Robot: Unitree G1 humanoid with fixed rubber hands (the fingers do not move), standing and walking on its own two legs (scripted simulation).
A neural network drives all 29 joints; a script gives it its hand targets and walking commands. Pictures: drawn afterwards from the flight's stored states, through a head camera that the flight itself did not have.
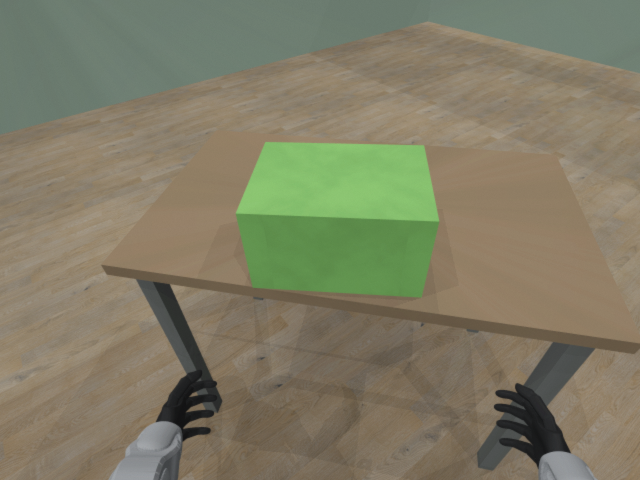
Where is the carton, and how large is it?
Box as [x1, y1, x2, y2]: [236, 142, 438, 297]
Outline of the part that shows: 265,142 236,211 237,221 253,287 421,297 438,224 438,217 423,145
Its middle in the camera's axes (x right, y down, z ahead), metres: +0.04 -0.04 +0.70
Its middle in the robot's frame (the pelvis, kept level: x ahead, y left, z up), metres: +0.54 +0.00 +0.03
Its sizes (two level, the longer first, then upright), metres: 0.299 0.219 0.172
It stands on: a table, 0.71 m high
